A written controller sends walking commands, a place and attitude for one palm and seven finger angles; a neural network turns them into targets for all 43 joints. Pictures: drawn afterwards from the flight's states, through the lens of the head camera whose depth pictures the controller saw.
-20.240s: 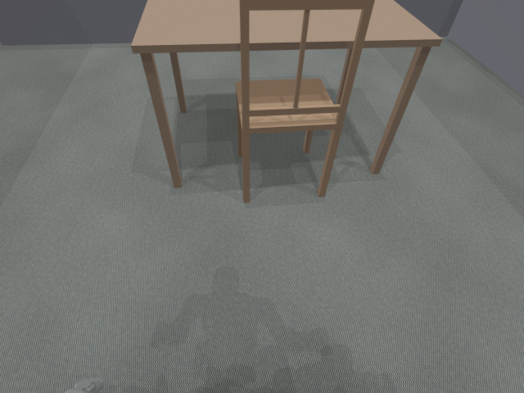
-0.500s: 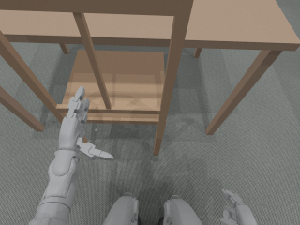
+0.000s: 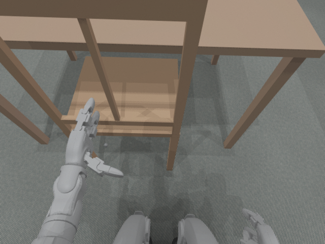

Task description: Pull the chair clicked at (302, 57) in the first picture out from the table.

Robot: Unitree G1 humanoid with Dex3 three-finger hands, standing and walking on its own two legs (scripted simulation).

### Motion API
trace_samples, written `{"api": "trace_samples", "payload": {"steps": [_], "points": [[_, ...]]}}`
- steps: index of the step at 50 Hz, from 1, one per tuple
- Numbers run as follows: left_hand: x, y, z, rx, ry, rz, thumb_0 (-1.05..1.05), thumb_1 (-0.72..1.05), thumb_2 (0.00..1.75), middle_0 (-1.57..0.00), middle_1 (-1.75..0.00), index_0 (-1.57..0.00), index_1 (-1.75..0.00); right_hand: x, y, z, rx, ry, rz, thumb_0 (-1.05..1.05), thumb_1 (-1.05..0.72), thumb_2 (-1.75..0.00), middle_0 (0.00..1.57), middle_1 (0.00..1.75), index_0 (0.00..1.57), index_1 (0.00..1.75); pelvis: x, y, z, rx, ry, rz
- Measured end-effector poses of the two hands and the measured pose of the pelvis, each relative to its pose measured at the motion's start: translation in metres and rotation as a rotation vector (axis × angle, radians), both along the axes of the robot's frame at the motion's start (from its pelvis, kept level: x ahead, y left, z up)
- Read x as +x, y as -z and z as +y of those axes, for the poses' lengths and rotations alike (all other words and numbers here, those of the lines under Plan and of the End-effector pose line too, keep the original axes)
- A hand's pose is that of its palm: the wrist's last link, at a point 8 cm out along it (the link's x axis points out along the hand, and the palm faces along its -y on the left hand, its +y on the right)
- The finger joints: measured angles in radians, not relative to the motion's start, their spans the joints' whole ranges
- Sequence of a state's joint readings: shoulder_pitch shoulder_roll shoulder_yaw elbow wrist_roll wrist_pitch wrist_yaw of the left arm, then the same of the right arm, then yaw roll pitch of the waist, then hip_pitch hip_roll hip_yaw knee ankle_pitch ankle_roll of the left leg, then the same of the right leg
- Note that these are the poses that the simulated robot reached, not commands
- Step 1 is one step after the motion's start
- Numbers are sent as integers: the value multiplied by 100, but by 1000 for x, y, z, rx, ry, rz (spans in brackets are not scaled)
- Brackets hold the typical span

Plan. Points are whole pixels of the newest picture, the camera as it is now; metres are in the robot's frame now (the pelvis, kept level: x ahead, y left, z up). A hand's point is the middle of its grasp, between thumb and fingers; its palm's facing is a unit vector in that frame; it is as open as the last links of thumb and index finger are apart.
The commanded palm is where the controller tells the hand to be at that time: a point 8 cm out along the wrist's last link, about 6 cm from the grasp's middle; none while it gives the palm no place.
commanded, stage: aim the fingers beside a spindle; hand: left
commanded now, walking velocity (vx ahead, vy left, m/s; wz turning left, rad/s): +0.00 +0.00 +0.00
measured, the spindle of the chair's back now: (105, 82) +0.49 +0.17 +0.07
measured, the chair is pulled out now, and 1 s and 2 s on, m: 0.00 0.00 0.00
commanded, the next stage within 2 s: none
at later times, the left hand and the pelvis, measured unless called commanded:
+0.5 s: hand (111, 149) +0.34 +0.14 +0.01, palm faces -0.05 -1.00 +0.00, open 17.0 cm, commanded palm +0.32 +0.20 +0.02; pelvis -0.01 +0.00 -0.01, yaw +0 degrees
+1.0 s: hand (103, 145) +0.34 +0.16 +0.01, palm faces +0.02 -1.00 -0.06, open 16.9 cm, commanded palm +0.32 +0.20 +0.02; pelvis -0.01 +0.01 -0.01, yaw +0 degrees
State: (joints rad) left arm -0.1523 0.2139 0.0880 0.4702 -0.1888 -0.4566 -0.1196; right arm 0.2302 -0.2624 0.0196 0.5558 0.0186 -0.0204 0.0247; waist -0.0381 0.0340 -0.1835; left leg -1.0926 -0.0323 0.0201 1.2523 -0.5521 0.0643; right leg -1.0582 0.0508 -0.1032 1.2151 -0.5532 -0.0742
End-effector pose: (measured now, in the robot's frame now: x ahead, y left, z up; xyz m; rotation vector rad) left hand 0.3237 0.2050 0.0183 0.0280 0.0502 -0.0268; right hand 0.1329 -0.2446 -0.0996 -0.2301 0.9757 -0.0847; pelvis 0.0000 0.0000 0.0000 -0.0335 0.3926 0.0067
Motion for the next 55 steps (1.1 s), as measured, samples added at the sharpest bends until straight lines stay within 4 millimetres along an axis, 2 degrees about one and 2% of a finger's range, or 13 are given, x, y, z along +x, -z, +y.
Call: {"api": "trace_samples", "payload": {"steps": [3,6,12,15,21,25,30,34,38,42,46,51,55], "points": [[-4,10,-9,-19,17,27,-1,-50,30,-5,-8,-6,-8,3,-1,-1,-9,-3,-13,1,-90,-90,20,30,20,30,-1,1,0,0,0,2],[-5,11,-9,-17,0,4,-1,-50,30,-6,-8,-6,-8,5,-2,-2,-21,-4,-26,1,-90,-90,20,30,20,30,-3,4,-1,1,5,2],[-4,-11,11,28,-55,-88,-1,-50,30,-6,-8,-6,-8,5,-1,0,-11,-8,-30,1,-90,-90,20,30,20,30,-4,4,-1,1,8,-5],[-4,-10,16,30,-45,-59,-1,-50,30,-6,-8,-6,-8,3,0,2,0,-13,-24,1,-90,-90,20,30,20,30,-5,3,0,-2,1,-7],[-9,15,-2,-28,26,44,-1,-50,30,-5,-7,-5,-8,-1,0,3,-13,-9,-18,1,-90,-90,20,30,20,30,-6,4,3,-9,-4,-1],[-7,7,-12,-27,24,-22,-1,-50,30,-6,-8,-6,-8,-4,-1,2,-30,-1,-20,1,-90,-90,20,30,20,30,-7,5,5,-8,3,1],[5,-13,5,26,-42,-104,-1,-50,30,-6,-8,-6,-8,-8,1,4,-17,5,-5,1,-90,-90,20,30,20,30,-6,5,5,-4,9,-3],[7,-1,16,30,-46,-17,-1,-50,30,-6,-8,-6,-8,-10,2,6,0,6,11,1,-90,-90,20,30,20,30,-6,4,5,-5,5,-1],[-7,11,4,-19,8,49,-1,-50,30,-5,-7,-5,-8,-10,-1,7,-1,12,10,1,-90,-90,20,30,20,30,-4,1,7,-9,4,-2],[-20,-2,-12,-39,33,-17,-1,-50,30,-5,-8,-5,-8,-6,-6,7,-12,9,-9,1,-90,-90,20,30,20,30,-2,-1,9,-10,5,-10],[-15,-13,-8,7,-6,-96,-1,-50,30,-6,-8,-6,-8,0,-5,8,-15,-11,-22,1,-90,-90,20,30,20,30,-3,1,8,-6,4,-13],[0,6,8,30,-45,-32,-1,-50,30,-6,-8,-6,-8,4,1,8,-12,-24,-24,1,-90,-90,20,30,20,30,-8,8,5,-9,-1,-1],[-4,9,1,-5,-4,4,-1,-50,30,-5,-8,-5,-8,4,2,8,-6,-13,-25,1,-90,-90,20,30,20,30,-7,7,6,-13,-1,1]]}}
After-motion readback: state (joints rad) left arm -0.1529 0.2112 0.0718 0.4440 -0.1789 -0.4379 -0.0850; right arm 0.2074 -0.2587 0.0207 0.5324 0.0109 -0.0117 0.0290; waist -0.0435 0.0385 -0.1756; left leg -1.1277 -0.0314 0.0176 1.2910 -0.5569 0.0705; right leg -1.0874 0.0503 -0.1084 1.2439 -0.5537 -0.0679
